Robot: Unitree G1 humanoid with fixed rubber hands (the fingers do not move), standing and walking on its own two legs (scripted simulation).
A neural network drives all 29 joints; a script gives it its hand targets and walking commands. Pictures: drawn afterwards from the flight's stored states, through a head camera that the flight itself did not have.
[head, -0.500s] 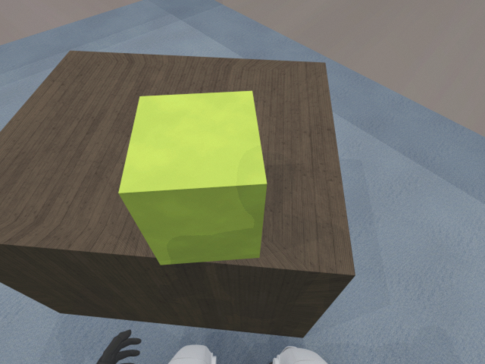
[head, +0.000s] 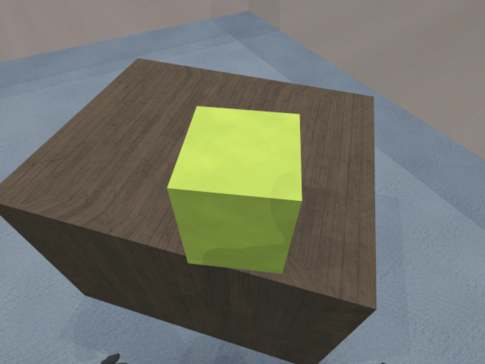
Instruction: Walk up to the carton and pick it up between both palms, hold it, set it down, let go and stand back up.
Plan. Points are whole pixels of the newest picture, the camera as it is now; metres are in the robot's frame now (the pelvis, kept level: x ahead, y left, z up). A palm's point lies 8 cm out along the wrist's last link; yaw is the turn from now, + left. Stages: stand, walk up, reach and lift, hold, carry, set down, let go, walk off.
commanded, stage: walk up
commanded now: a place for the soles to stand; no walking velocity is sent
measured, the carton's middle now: (240, 192) +0.43 +0.02 +0.01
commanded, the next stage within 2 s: reach and lift in 1.14 s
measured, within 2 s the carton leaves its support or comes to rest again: neither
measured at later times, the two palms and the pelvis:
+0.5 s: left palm out of the picture +0.08 +0.28 -0.11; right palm out of the picture +0.06 -0.24 -0.11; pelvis +0.01 +0.03 +0.00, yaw -1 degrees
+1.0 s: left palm out of the picture +0.10 +0.29 -0.11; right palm out of the picture +0.08 -0.22 -0.12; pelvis +0.02 +0.04 +0.00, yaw -6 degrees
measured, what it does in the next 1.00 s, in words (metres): stands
